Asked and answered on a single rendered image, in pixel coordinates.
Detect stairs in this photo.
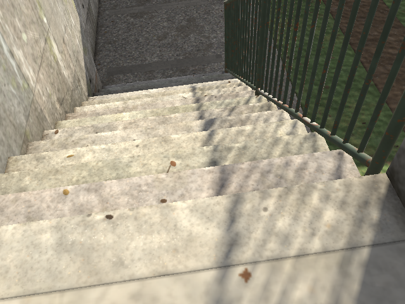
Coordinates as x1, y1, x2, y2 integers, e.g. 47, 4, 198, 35
0, 71, 361, 226

